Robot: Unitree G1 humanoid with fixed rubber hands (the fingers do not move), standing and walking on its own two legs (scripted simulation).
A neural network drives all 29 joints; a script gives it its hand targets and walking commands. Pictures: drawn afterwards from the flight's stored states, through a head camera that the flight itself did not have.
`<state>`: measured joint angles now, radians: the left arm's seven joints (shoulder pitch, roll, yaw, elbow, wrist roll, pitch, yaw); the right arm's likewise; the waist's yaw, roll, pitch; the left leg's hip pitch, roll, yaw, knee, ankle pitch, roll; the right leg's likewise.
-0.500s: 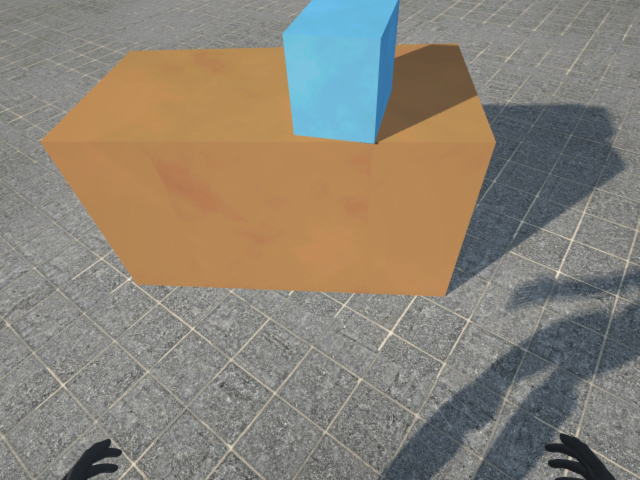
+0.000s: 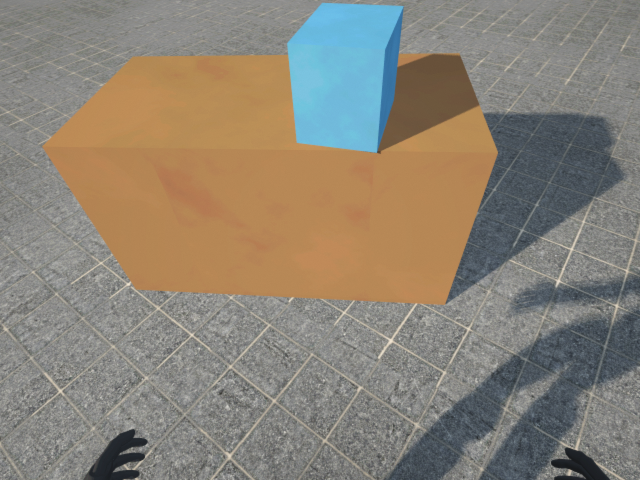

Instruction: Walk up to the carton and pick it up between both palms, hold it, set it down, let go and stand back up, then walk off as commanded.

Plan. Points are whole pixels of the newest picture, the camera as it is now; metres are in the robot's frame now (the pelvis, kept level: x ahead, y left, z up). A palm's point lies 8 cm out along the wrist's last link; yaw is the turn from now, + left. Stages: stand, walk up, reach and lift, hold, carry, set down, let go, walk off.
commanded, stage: stand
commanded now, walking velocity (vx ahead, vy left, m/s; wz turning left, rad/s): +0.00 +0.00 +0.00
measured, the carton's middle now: (348, 76) +1.05 -0.04 +0.03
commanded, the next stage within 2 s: none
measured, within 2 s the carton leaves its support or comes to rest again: neither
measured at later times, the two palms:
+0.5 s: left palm out of the picture +0.11 +0.31 -0.07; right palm out of the picture +0.11 -0.32 -0.09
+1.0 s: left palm out of the picture +0.11 +0.31 -0.07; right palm out of the picture +0.10 -0.32 -0.09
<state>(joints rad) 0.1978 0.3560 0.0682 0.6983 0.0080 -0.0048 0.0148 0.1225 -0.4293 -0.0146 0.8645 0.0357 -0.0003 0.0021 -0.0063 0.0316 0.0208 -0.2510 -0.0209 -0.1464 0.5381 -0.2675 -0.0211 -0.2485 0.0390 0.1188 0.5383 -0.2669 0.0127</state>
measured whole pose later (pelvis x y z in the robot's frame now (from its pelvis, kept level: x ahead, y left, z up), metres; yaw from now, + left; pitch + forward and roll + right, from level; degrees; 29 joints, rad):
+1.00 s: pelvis -0.01 +0.00 +0.00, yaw +0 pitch -2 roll +0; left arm 0.19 0.38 0.07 0.78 0.00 -0.01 0.01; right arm 0.12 -0.43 -0.01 0.95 0.04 0.00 0.01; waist -0.01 0.03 0.02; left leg -0.25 -0.02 -0.15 0.51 -0.23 -0.02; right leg -0.25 0.04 0.12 0.50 -0.23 0.02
